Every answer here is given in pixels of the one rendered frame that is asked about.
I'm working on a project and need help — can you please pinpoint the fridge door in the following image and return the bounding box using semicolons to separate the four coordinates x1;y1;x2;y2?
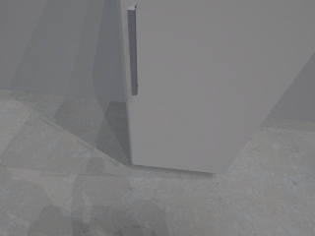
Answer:
120;0;315;174

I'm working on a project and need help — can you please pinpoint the handle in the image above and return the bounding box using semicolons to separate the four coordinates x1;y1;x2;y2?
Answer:
127;3;138;95

